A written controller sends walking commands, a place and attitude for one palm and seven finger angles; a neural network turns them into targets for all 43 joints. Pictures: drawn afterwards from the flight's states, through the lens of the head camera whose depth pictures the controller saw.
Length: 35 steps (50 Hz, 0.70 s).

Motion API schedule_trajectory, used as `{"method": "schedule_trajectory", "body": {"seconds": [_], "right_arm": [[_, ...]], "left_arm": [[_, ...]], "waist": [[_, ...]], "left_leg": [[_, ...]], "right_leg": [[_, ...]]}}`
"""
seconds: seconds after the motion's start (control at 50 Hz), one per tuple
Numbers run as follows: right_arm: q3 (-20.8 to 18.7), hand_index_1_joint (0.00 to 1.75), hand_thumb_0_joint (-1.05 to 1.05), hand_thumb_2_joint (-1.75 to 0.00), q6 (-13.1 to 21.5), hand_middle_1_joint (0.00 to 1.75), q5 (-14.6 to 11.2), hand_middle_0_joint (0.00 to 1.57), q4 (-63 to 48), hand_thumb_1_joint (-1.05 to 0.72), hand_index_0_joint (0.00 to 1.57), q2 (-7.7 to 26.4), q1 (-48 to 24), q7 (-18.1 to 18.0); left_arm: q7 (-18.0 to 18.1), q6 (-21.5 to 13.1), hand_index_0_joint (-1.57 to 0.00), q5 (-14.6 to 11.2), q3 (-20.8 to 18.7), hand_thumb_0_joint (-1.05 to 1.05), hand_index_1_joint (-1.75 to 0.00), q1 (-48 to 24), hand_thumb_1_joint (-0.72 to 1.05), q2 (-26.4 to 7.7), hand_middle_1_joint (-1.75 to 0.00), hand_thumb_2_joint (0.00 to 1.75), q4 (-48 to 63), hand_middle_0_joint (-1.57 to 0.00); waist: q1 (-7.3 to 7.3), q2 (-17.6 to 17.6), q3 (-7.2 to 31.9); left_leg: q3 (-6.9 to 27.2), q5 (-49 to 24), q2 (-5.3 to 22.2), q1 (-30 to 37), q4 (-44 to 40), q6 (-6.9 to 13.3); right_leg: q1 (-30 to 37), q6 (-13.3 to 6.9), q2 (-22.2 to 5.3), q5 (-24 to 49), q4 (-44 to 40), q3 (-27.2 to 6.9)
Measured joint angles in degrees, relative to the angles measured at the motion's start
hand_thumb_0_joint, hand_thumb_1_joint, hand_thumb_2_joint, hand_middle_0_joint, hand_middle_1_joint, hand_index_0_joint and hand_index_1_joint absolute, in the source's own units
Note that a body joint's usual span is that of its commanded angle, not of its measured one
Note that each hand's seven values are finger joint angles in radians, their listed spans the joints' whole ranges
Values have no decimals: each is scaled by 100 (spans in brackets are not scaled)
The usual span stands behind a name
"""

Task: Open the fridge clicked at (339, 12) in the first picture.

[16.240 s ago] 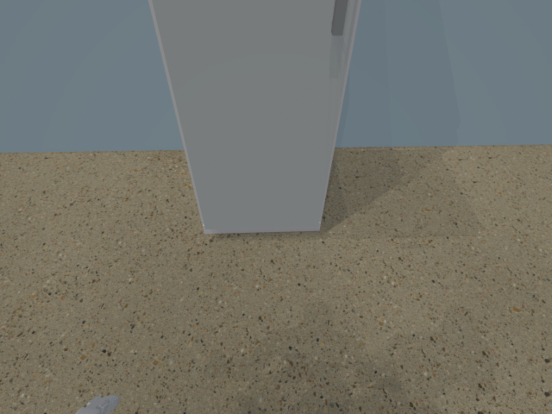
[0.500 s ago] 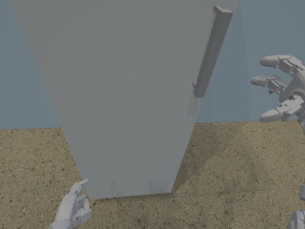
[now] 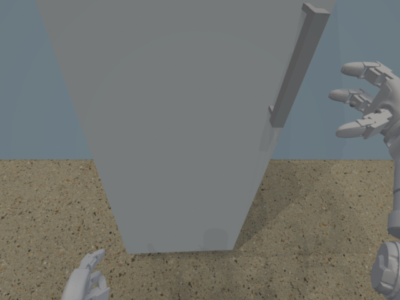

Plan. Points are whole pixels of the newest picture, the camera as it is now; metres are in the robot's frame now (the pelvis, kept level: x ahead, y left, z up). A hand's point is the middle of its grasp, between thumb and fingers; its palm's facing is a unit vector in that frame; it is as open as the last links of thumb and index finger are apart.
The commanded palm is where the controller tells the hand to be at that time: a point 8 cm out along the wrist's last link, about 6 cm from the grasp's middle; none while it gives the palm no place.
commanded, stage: move the hooked fingers beside the handle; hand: right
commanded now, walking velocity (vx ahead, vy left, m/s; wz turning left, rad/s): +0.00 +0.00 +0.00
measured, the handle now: (290, 71) +0.48 -0.12 +0.26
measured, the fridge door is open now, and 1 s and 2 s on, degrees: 0 0 0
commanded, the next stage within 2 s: feel for the door with the fingertips in 1.12 s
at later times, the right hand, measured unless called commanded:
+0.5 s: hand (333, 87) +0.44 -0.20 +0.26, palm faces -0.07 +1.00 -0.02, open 14.0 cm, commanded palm +0.40 -0.25 +0.26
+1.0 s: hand (332, 91) +0.43 -0.19 +0.26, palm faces -0.06 +1.00 -0.01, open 14.0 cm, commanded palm +0.41 -0.25 +0.26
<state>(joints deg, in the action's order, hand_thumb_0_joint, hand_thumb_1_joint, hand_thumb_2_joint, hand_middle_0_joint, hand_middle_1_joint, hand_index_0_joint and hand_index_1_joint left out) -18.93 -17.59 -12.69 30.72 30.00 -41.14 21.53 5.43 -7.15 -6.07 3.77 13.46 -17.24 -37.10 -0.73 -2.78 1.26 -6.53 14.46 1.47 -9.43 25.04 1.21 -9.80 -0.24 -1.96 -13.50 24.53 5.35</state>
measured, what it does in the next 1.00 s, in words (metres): stands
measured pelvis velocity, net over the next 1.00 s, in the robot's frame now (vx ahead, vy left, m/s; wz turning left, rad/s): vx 0.00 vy -0.01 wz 0.02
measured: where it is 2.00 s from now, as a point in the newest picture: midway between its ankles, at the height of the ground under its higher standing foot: outside the picture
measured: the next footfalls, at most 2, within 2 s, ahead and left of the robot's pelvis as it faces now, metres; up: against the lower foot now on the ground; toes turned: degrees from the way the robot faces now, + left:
none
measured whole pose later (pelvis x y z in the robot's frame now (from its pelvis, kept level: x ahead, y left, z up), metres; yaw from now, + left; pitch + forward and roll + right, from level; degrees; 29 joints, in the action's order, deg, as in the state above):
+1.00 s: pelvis +0.00 -0.01 +0.00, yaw +1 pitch +0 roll +0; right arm -16.2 -15.2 -11.3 40.1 26.4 -49.1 16.7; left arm 5.1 -6.0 -5.6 4.1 13.3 -15.5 -36.9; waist -1.7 -2.1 2.4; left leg -5.4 13.5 1.8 -10.6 24.1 0.4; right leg -10.8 -1.1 -1.5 -13.3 24.1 6.3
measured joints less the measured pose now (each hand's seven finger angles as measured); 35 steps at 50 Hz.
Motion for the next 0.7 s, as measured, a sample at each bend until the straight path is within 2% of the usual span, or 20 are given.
{"method": "schedule_trajectory", "body": {"seconds": [0.14, 0.38, 0.52, 0.62, 0.7], "right_arm": [[-21, 120, -1, -30, 183, 120, -4, 30, 353, 50, 30, -4, -208, 7], [224, 120, -1, -30, 354, 120, 139, 30, 1037, 50, 30, -211, -820, -301], [-47, 120, -1, -30, 494, 120, 137, 30, 953, 50, 30, -169, -650, -281], [-21, 120, -1, -30, 380, 120, 167, 30, 682, 50, 30, -103, -380, -254], [56, 120, -1, -30, 341, 120, 85, 30, 314, 50, 30, -217, -242, -243]], "left_arm": [[-27, 13, -20, -6, -34, 2, -30, 135, 90, -15, -30, 90, -26, -20], [-22, -6, -20, 42, -25, 2, -30, 208, 90, 75, -30, 90, -140, -20], [-81, 47, -20, 64, -40, 1, -30, 338, 90, 88, -30, 90, -57, -20], [-90, 109, -20, 35, -80, 2, -30, 418, 90, 56, -30, 90, -8, -20], [-70, 85, -20, 32, -97, 2, -30, 401, 90, 30, -30, 90, -43, -20]], "waist": [[-63, 13, 54], [-134, 49, 45], [-206, 26, 111], [-164, 30, 101], [-77, 42, 72]], "left_leg": [[59, -14, -4, -40, -17, -17], [85, -54, 23, -151, -33, -54], [191, -75, 9, -149, -83, -77], [198, -67, 10, -115, -91, -83], [158, -64, 19, -49, -106, -89]], "right_leg": [[-15, -13, -2, -10, -20, 57], [-133, -58, 26, -3, -4, 79], [-75, -72, 20, -15, -75, 184], [-48, -78, 21, -32, -69, 189], [-19, -84, 31, -43, -44, 148]]}}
